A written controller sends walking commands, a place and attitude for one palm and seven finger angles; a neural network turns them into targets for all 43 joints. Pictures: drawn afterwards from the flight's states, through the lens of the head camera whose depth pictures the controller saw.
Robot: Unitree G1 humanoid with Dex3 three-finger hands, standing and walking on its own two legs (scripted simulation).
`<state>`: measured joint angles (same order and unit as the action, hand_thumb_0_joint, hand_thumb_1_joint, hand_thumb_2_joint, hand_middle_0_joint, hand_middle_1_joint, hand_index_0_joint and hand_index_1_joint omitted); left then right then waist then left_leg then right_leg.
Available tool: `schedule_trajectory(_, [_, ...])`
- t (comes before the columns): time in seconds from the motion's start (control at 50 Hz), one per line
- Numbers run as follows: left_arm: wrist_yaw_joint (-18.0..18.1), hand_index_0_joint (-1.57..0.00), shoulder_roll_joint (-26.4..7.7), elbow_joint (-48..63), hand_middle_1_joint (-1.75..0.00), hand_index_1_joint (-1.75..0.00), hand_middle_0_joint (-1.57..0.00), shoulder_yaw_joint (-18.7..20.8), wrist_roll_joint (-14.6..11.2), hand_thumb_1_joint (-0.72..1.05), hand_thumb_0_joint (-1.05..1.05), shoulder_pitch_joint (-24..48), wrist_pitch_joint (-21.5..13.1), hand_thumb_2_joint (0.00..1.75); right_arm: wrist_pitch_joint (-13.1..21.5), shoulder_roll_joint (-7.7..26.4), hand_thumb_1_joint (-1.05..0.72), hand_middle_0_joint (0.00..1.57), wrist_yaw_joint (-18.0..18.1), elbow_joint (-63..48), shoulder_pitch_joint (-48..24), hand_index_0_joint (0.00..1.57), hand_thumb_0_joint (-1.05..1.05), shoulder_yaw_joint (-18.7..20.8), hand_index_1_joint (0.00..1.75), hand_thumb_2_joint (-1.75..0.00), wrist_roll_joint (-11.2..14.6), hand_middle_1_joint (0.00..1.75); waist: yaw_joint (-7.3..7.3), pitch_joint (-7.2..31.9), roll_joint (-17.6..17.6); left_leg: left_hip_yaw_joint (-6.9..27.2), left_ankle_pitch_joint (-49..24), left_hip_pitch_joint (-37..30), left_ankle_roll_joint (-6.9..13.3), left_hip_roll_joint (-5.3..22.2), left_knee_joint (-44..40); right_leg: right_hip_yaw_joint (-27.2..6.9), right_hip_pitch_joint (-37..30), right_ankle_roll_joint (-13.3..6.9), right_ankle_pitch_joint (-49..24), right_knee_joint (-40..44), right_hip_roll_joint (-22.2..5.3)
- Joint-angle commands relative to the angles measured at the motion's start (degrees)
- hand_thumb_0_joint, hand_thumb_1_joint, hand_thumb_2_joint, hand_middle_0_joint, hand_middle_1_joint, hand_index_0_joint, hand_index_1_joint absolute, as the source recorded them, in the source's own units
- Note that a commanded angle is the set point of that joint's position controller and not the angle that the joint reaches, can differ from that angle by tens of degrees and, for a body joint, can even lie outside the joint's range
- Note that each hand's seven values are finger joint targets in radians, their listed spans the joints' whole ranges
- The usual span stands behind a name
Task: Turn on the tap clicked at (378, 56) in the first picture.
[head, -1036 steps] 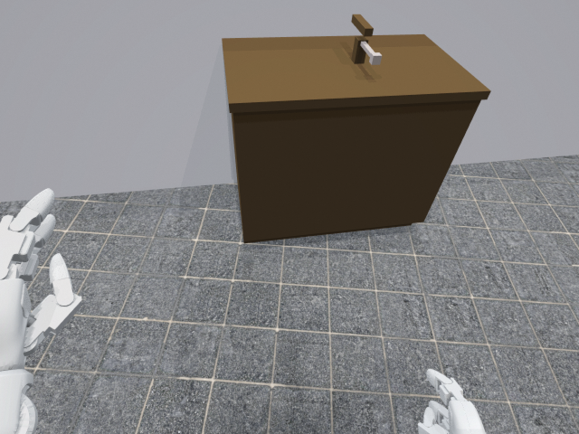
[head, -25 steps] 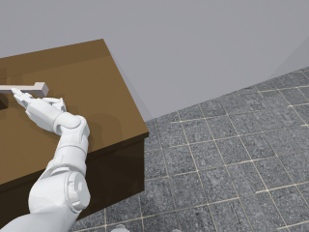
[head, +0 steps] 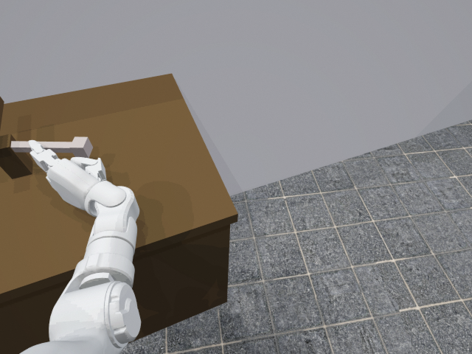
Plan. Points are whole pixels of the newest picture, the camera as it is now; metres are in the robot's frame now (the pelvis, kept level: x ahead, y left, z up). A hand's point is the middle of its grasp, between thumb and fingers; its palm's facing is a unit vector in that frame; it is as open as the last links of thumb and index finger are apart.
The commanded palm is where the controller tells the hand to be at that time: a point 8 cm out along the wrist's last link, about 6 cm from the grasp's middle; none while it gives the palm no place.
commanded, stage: lift the hand up off the lever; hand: left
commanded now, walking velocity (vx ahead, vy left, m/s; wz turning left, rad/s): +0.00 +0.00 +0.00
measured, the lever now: (81, 147) +0.48 +0.28 +0.07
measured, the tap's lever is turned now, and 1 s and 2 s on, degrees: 69 69 69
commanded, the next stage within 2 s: draw the hand back beside the body in 1.78 s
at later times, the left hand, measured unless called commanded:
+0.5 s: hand (98, 159) +0.43 +0.23 +0.09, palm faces +0.84 -0.54 -0.09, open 7.8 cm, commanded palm +0.37 +0.24 +0.10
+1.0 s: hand (86, 158) +0.41 +0.24 +0.11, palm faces +0.85 -0.53 -0.08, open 7.8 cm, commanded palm +0.36 +0.25 +0.12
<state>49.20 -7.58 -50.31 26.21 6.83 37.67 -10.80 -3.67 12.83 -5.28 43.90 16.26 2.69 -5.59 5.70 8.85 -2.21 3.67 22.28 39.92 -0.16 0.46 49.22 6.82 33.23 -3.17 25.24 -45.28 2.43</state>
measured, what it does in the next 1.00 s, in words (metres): stands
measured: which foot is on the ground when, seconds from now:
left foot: down 0.00-1.00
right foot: down 0.00-1.00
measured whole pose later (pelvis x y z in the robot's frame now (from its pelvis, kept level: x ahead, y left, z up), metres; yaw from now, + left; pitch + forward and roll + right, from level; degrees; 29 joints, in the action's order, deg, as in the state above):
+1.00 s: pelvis +0.00 -0.01 +0.01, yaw +1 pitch +8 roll -1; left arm 47.5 -6.0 -39.3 23.6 4.2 33.1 -0.8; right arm -3.1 13.0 -3.1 43.9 14.3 2.3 -3.7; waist 3.6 7.5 -2.1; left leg 3.7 19.8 30.9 -0.6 0.3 42.5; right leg 6.7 24.6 -3.5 23.1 -39.2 2.4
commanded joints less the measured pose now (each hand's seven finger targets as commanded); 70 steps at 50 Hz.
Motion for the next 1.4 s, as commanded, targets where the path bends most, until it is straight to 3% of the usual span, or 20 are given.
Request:
schedule_trajectory(0.0, [0.16, -0.15, -10.71, 11.46, -0.15, -0.15, -0.15, -2.1, 1.63, 0.9, 0.0, 24.68, -2.17, 0.9, 0.92, 8.23, -0.9, 0.2, 0.91, -5.21, 1.18, 0.2, 0.0, 2.05, 0.3, -0.9, 0.39, 0.3, 0.79, 15.95, -0.08, 0.0, -19.12, -13.51, 1.94, -1.13, -4.57, -2.47, -6.04, 2.07, -22.23, 6.43, -1.37])
schedule_trajectory(0.06, [0.37, -0.15, -11.43, 14.57, -0.15, -0.15, -0.15, -1.82, 1.77, 0.9, 0.0, 26.7, -2.43, 0.9, 1.0, 8.14, -0.9, 0.2, 1.11, -5.07, 0.89, 0.2, 0.0, 2.17, 0.3, -0.9, 0.35, 0.3, 0.47, 17.96, -2.22, 0.51, -20.46, -15.84, 1.6, -0.89, -4.61, -2.46, -5.85, 1.83, -22.13, 6.18, -1.31])
schedule_trajectory(0.1, [0.21, -0.15, -7.64, 15.79, -0.15, -0.15, -0.15, -5.0, 1.95, 0.9, 0.0, 25.64, -2.37, 0.9, 1.23, 7.71, -0.9, 0.2, 0.77, -5.22, 0.68, 0.2, 0.0, 2.25, 0.3, -0.9, 0.29, 0.3, 0.62, 19.04, -3.14, 1.0, -23.47, -18.3, 1.16, -0.64, -4.24, -2.01, -4.81, 1.65, -22.73, 5.75, -1.02])
schedule_trajectory(0.18, [-0.19, -0.15, -5.95, 14.98, -0.15, -0.15, -0.15, -5.35, 0.85, 0.9, 0.0, 21.9, -0.22, 0.9, 1.03, 7.91, -0.9, 0.2, 0.6, -5.49, 0.3, 0.2, 0.0, 2.19, 0.3, -0.9, 0.62, 0.3, 0.09, 17.52, -1.74, 1.02, -25.17, -18.8, 0.88, -0.5, -5.01, -1.66, -5.71, 1.61, -23.28, 6.42, -1.0])
schedule_trajectory(0.22, [-0.13, -0.15, -6.6, 14.55, -0.15, -0.15, -0.15, -4.61, 0.16, 0.9, 0.0, 21.85, 1.03, 0.9, 0.93, 8.01, -0.9, 0.2, 0.9, -5.83, -0.17, 0.2, 0.0, 2.05, 0.3, -0.9, 0.82, 0.3, -0.08, 16.8, 0.92, 0.39, -22.96, -16.73, 1.31, -0.96, -5.51, -1.91, -7.72, 1.86, -24.1, 7.11, -1.15])
schedule_trajectory(0.26, [0.19, -0.15, -8.6, 16.72, -0.15, -0.15, -0.15, -3.01, 0.18, 0.9, 0.0, 22.9, 1.34, 0.9, 0.78, 8.04, -0.9, 0.2, 1.08, -5.85, -0.5, 0.2, 0.0, 1.97, 0.3, -0.9, 0.94, 0.3, -0.72, 16.62, -0.28, 0.48, -23.31, -16.84, 1.19, -0.94, -6.18, -1.98, -9.02, 1.72, -24.6, 7.3, -1.44])
schedule_trajectory(0.36, [0.83, -0.15, -7.25, 19.99, -0.15, -0.15, -0.15, -4.61, 1.82, 0.9, 0.0, 22.96, 1.6, 0.9, 1.34, 7.49, -0.9, 0.2, 0.89, -5.59, -0.85, 0.2, 0.0, 2.2, 0.3, -0.9, 0.63, 0.3, -0.74, 17.63, -1.0, 0.73, -25.23, -18.57, 0.93, -0.67, -5.73, -1.76, -8.5, 1.62, -25.14, 6.93, -1.34])
schedule_trajectory(0.54, [0.43, -0.15, -6.47, 19.05, -0.15, -0.15, -0.15, -5.84, 0.75, 0.9, 0.0, 23.39, 4.23, 0.9, 1.81, 7.54, -0.9, 0.2, 1.6, -5.81, -2.49, 0.2, 0.0, 1.8, 0.3, -0.9, 1.14, 0.3, -0.65, 15.22, 0.74, -0.2, -20.82, -16.88, 1.47, -1.25, -7.26, -2.25, -10.24, 1.86, -24.17, 8.85, -1.6])
schedule_trajectory(0.66, [0.68, -0.15, -10.35, 19.28, -0.15, -0.15, -0.15, -2.62, 0.84, 0.9, 0.0, 23.49, 4.66, 0.9, 1.86, 7.71, -0.9, 0.2, 2.07, -5.59, -2.36, 0.2, 0.0, 1.8, 0.3, -0.9, 1.14, 0.3, -1.24, 16.43, 0.44, -0.47, -20.27, -16.69, 1.66, -1.45, -7.76, -2.54, -12.19, 2.03, -24.91, 9.29, -1.96])
schedule_trajectory(0.78, [-0.47, -0.15, -8.03, 21.05, -0.15, -0.15, -0.15, -4.74, 0.01, 0.9, 0.0, 20.44, 5.53, 0.9, 1.98, 7.5, -0.9, 0.2, 2.19, -6.43, -2.83, 0.2, 0.0, 1.77, 0.3, -0.9, 1.68, 0.3, -1.51, 15.71, 1.25, -0.77, -21.11, -17.58, 1.73, -1.43, -8.52, -2.55, -13.47, 2.14, -26.26, 9.98, -1.92])
schedule_trajectory(0.86, [-0.92, -0.15, -10.15, 22.53, -0.15, -0.15, -0.15, -3.26, -0.69, 0.9, 0.0, 19.99, 6.23, 0.9, 2.11, 7.75, -0.9, 0.2, 2.76, -6.44, -3.7, 0.2, 0.0, 1.72, 0.3, -0.9, 1.99, 0.3, -1.93, 14.51, 1.14, -1.04, -19.67, -17.32, 1.91, -1.6, -9.37, -3.02, -14.95, 2.32, -26.37, 11.2, -2.2])
schedule_trajectory(0.9, [-1.13, -0.15, -8.31, 23.99, -0.15, -0.15, -0.15, -5.04, -0.71, 0.9, 0.0, 20.23, 6.17, 0.9, 2.55, 7.38, -0.9, 0.2, 2.69, -6.6, -3.99, 0.2, 0.0, 1.56, 0.3, -0.9, 2.04, 0.3, -1.84, 14.47, 0.58, -1.25, -20.35, -18.33, 1.93, -1.58, -9.46, -2.9, -14.72, 2.34, -27.02, 11.32, -2.16])
schedule_trajectory(0.94, [-1.29, -0.15, -9.48, 23.83, -0.15, -0.15, -0.15, -4.2, -0.86, 0.9, 0.0, 18.9, 6.55, 0.9, 2.65, 7.52, -0.9, 0.2, 2.9, -6.69, -4.3, 0.2, 0.0, 1.53, 0.3, -0.9, 2.15, 0.3, -1.99, 14.07, 2.47, -1.37, -19.5, -17.31, 1.99, -1.69, -9.6, -3.2, -15.67, 2.76, -28.13, 11.6, -2.54])
schedule_trajectory(1.02, [-1.83, -0.15, -7.85, 26.35, -0.15, -0.15, -0.15, -6.32, -0.89, 0.9, 0.0, 21.03, 6.45, 0.9, 3.17, 7.32, -0.9, 0.2, 3.18, -6.48, -5.2, 0.2, 0.0, 1.58, 0.3, -0.9, 2.34, 0.3, -1.99, 14.01, -0.3, -1.16, -19.62, -19.69, 1.85, -1.58, -10.29, -2.91, -14.5, 2.03, -24.99, 11.98, -2.09])
schedule_trajectory(1.12, [-2.11, -0.15, -7.93, 25.19, -0.15, -0.15, -0.15, -5.78, -1.8, 0.9, 0.0, 18.59, 7.81, 0.9, 3.31, 7.43, -0.9, 0.2, 3.5, -6.55, -5.98, 0.2, 0.0, 1.38, 0.3, -0.9, 2.66, 0.3, -2.35, 13.02, 2.06, -1.23, -18.81, -19.2, 1.88, -1.81, -11.08, -2.92, -15.56, 2.25, -24.77, 12.78, -2.3])
schedule_trajectory(1.16, [-2.15, -0.15, -8.44, 27.2, -0.15, -0.15, -0.15, -5.4, -1.87, 0.9, 0.0, 19.02, 8.26, 0.9, 3.19, 7.46, -0.9, 0.2, 3.63, -6.35, -6.55, 0.2, 0.0, 1.41, 0.3, -0.9, 2.74, 0.3, -2.89, 13.37, -0.9, -1.03, -19.95, -20.63, 1.56, -1.73, -11.61, -2.84, -15.66, 1.81, -24.36, 12.76, -2.2])
schedule_trajectory(1.22, [-2.03, -0.15, -6.44, 26.81, -0.15, -0.15, -0.15, -7.15, -1.99, 0.9, 0.0, 19.09, 8.91, 0.9, 3.65, 7.13, -0.9, 0.2, 3.53, -6.59, -6.99, 0.2, 0.0, 1.2, 0.3, -0.9, 2.75, 0.3, -2.6, 12.39, 2.03, -1.08, -19.41, -20.28, 1.68, -1.66, -11.76, -2.69, -15.36, 2.05, -24.14, 13.11, -2.13])
schedule_trajectory(1.26, [-1.85, -0.15, -8.14, 26.96, -0.15, -0.15, -0.15, -5.61, -1.77, 0.9, 0.0, 19.0, 9.29, 0.9, 3.41, 7.27, -0.9, 0.2, 3.75, -6.26, -7.31, 0.2, 0.0, 1.25, 0.3, -0.9, 2.72, 0.3, -3.04, 12.03, 0.72, -0.88, -19.41, -20.54, 1.46, -1.64, -12.24, -2.59, -15.5, 1.76, -23.18, 13.25, -2.1])
schedule_trajectory(1.34, [-1.57, -0.15, -6.2, 26.68, -0.15, -0.15, -0.15, -7.71, -1.64, 0.9, 0.0, 21.86, 9.78, 0.9, 3.89, 7.01, -0.9, 0.2, 3.77, -6.37, -8.3, 0.2, 0.0, 0.97, 0.3, -0.9, 2.86, 0.3, -2.33, 11.17, 2.2, -0.8, -17.72, -20.67, 1.56, -1.49, -12.64, -2.54, -14.29, 1.84, -20.67, 13.81, -2.08])
schedule_trajectory(1.38, [-1.38, -0.15, -6.32, 25.76, -0.15, -0.15, -0.15, -7.59, -1.41, 0.9, 0.0, 22.72, 10.26, 0.9, 3.99, 6.91, -0.9, 0.2, 3.82, -5.96, -8.31, 0.2, 0.0, 0.71, 0.3, -0.9, 2.8, 0.3, -2.41, 10.68, 0.24, -0.53, -16.91, -20.91, 1.31, -1.59, -13.33, -2.46, -13.63, 1.6, -18.89, 13.89, -2.01])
